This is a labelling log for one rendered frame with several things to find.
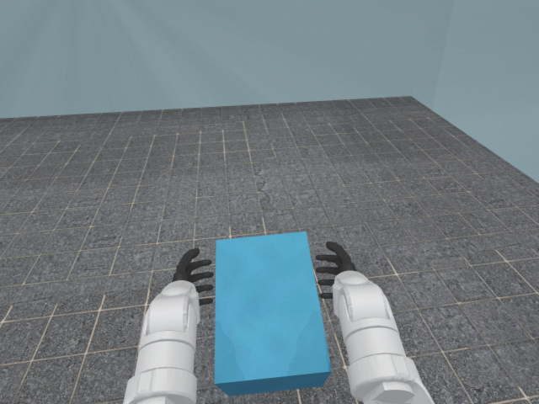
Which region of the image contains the robot right hand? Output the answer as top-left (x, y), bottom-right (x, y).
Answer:
top-left (316, 242), bottom-right (357, 299)

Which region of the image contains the carton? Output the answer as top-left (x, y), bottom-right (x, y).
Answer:
top-left (215, 231), bottom-right (332, 396)

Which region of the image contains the robot left forearm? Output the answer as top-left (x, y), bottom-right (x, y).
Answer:
top-left (123, 280), bottom-right (200, 404)

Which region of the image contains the robot right forearm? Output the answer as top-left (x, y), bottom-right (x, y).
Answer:
top-left (332, 270), bottom-right (435, 404)

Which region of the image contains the robot left hand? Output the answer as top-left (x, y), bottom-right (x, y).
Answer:
top-left (172, 247), bottom-right (214, 306)

